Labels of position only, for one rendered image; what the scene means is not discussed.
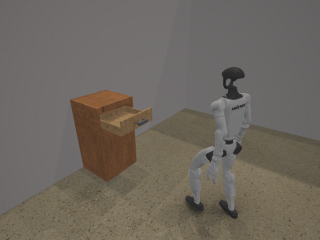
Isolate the left robot upper arm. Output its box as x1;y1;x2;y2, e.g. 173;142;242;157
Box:
210;98;228;138

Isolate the left robot hand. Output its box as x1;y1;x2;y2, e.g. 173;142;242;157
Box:
206;163;219;185

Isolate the right robot hand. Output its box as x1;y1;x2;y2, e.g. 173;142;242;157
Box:
233;137;241;145

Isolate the left robot forearm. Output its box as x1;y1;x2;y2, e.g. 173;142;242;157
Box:
211;130;226;166

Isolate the handle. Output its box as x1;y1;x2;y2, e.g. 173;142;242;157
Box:
134;118;148;126

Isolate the robot left foot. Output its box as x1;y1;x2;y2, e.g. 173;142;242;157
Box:
185;195;204;211

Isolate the right robot upper arm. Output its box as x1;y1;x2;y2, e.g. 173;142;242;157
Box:
240;93;252;125

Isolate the robot left thigh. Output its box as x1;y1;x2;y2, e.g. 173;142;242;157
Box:
190;146;215;178

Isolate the drawer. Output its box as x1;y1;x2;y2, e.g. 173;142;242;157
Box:
99;106;153;137

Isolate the cabinet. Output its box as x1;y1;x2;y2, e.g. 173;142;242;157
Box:
70;90;137;182

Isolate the right robot forearm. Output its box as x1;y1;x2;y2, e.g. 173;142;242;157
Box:
234;122;251;141

